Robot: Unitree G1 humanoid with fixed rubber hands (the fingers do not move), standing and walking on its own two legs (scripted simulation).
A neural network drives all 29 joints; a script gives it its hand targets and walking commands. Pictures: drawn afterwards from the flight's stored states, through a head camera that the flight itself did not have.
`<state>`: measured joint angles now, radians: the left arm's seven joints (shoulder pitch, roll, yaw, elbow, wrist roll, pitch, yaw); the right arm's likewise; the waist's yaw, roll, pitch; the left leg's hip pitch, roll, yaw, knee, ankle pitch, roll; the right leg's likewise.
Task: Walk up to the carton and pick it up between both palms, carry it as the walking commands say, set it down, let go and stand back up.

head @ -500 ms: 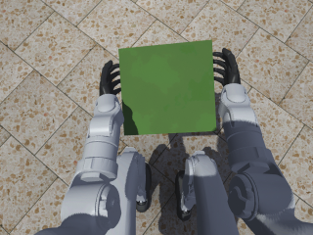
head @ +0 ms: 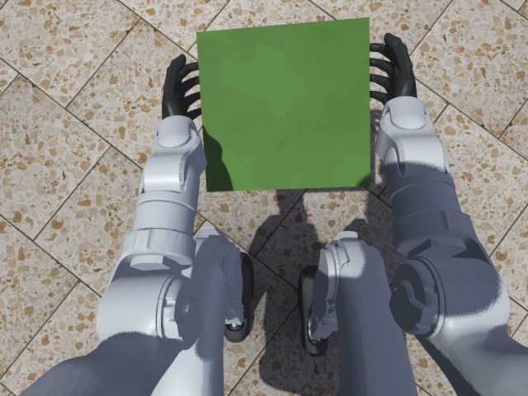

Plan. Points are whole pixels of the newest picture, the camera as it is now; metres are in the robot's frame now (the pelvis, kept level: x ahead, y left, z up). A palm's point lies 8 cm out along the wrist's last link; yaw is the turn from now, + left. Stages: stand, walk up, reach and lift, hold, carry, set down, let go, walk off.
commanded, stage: set down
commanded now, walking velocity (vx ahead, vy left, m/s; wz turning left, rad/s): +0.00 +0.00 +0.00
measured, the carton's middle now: (286, 121) +0.51 -0.01 -0.19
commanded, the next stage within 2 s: none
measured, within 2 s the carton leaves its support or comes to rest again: neither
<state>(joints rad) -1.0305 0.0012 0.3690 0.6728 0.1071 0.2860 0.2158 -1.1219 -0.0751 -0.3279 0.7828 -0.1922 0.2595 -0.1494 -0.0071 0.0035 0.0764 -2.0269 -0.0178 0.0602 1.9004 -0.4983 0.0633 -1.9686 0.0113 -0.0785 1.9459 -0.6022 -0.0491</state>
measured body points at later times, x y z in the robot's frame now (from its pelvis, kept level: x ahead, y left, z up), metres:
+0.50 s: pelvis +0.00 +0.00 -0.06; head +0.34 +0.01 +0.23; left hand +0.53 +0.15 -0.19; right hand +0.54 -0.14 -0.18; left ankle +0.13 +0.09 -0.42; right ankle +0.10 -0.10 -0.42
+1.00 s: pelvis +0.01 +0.00 -0.09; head +0.35 +0.00 +0.19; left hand +0.56 +0.17 -0.22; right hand +0.56 -0.13 -0.23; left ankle +0.13 +0.09 -0.42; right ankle +0.10 -0.10 -0.42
